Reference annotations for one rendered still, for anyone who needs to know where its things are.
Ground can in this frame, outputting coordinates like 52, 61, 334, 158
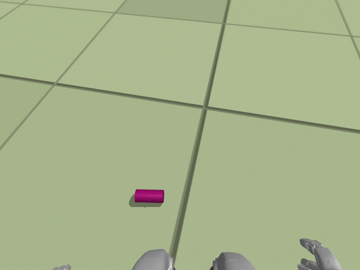
134, 190, 164, 203

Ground right robot hand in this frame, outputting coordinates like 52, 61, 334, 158
298, 238, 342, 270

